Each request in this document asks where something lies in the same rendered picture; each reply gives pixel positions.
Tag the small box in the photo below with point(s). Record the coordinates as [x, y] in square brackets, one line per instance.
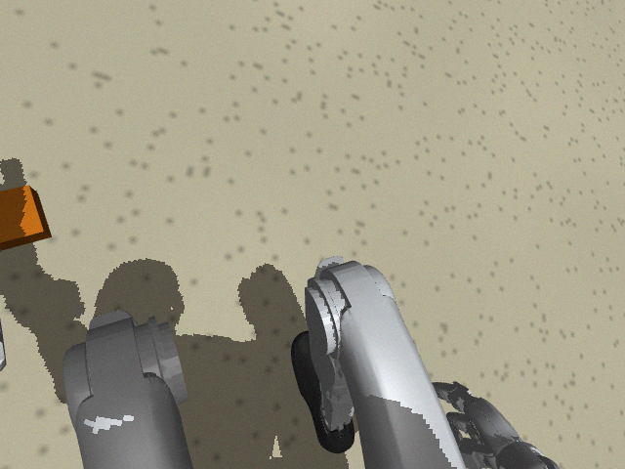
[22, 219]

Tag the right robot foot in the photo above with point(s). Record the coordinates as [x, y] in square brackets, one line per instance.
[308, 383]

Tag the right robot arm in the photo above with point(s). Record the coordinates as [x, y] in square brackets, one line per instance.
[521, 455]

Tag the right robot hand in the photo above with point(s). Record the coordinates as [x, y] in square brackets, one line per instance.
[489, 430]

